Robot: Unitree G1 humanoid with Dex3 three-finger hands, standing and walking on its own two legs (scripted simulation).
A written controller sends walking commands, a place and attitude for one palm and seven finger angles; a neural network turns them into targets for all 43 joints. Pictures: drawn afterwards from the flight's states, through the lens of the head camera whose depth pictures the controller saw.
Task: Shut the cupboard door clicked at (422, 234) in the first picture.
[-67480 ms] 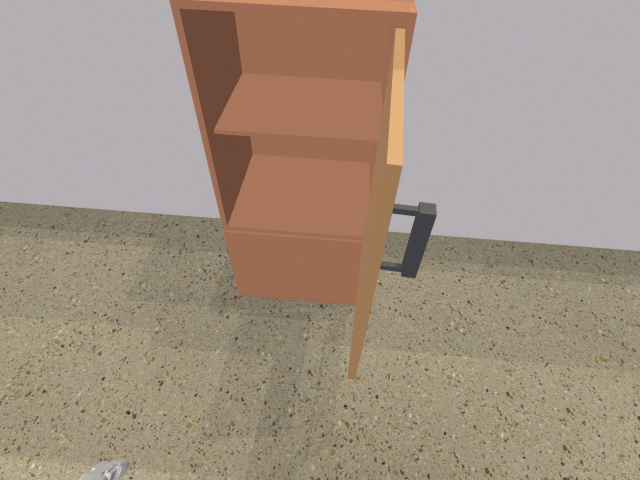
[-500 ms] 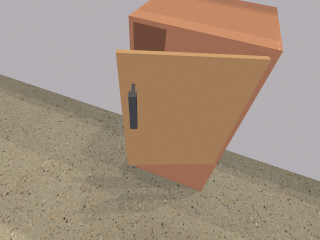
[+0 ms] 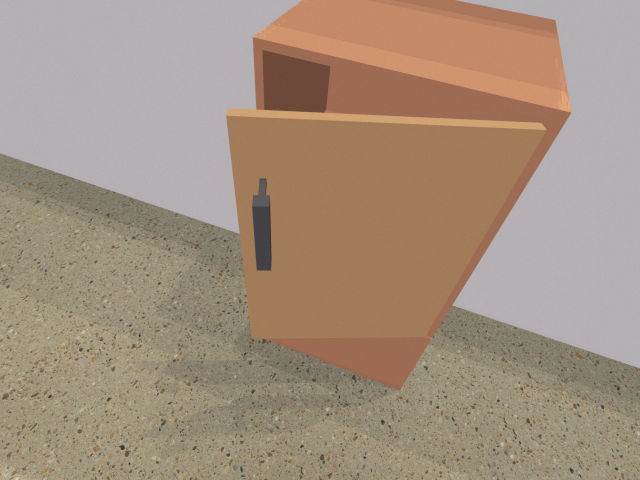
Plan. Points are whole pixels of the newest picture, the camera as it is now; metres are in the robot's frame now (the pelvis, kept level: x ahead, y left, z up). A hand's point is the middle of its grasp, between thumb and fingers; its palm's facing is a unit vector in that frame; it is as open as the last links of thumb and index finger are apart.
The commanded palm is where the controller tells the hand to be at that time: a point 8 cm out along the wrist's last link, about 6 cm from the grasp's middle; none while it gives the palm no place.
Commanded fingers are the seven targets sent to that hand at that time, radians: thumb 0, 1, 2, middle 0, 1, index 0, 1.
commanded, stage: shuffle to correct the standing spot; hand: left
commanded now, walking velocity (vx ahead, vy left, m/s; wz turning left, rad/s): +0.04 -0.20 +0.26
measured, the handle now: (263, 225) +0.46 +0.12 +0.04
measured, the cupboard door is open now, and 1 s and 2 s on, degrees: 23 23 23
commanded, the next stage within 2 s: come to a stop and stand still in 0.56 s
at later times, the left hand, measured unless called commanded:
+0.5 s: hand out of the picture +0.00 +0.09 -0.19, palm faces +0.13 -0.98 -0.15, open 7.3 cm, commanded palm none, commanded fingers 0.00 0.90 0.90 -0.20 -0.30 -0.20 -0.30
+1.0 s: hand out of the picture +0.00 +0.04 -0.19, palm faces +0.16 -0.97 -0.19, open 7.3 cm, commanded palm none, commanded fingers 0.00 0.90 0.90 -0.20 -0.30 -0.20 -0.30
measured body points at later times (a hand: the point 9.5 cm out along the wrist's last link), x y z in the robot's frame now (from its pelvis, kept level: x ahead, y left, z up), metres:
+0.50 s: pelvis +0.02 -0.07 -0.01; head +0.04 -0.05 +0.44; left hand -0.01 +0.14 -0.18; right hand +0.03 -0.30 -0.16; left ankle -0.02 +0.04 -0.73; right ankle -0.01 -0.14 -0.74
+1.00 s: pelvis +0.02 -0.14 -0.01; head +0.04 -0.13 +0.44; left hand -0.01 +0.09 -0.17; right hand +0.08 -0.36 -0.16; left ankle +0.01 +0.01 -0.74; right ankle +0.04 -0.28 -0.74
